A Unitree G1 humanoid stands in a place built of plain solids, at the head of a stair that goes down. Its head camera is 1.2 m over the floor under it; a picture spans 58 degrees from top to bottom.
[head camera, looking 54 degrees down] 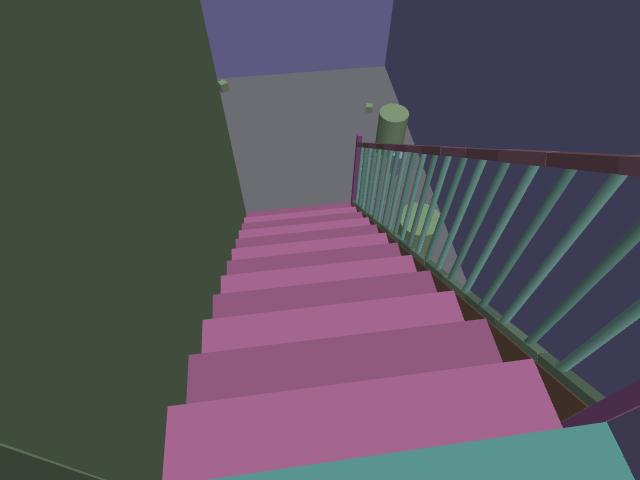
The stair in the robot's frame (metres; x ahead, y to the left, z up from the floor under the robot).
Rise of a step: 0.22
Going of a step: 0.26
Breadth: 1.22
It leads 7 degrees to the left of straight ahead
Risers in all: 13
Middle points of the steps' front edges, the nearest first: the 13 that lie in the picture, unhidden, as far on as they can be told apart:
0.20 -0.15 0.00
0.46 -0.12 -0.22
0.71 -0.09 -0.44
0.97 -0.05 -0.66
1.22 -0.02 -0.87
1.47 0.01 -1.09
1.73 0.05 -1.31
1.98 0.08 -1.53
2.23 0.11 -1.75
2.49 0.15 -1.97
2.74 0.18 -2.19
3.00 0.21 -2.41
3.25 0.24 -2.63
